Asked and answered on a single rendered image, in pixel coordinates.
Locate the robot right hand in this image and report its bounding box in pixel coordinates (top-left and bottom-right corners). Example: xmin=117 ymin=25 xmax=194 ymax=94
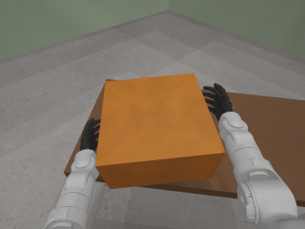
xmin=202 ymin=83 xmax=233 ymax=121

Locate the robot left hand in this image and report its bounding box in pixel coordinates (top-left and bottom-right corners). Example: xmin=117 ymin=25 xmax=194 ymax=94
xmin=80 ymin=118 xmax=101 ymax=152

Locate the carton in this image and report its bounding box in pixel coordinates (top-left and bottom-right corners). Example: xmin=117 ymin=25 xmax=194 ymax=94
xmin=95 ymin=73 xmax=226 ymax=189

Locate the left robot forearm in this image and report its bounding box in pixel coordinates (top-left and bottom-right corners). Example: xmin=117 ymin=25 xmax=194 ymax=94
xmin=43 ymin=149 xmax=100 ymax=229

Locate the robot right upper arm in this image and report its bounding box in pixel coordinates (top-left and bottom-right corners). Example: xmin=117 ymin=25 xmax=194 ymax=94
xmin=237 ymin=178 xmax=305 ymax=229

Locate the right robot forearm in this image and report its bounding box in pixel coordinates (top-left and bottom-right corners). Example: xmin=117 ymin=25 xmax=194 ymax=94
xmin=218 ymin=112 xmax=298 ymax=216

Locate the table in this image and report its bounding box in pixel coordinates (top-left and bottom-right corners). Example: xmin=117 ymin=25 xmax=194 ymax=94
xmin=64 ymin=79 xmax=305 ymax=219

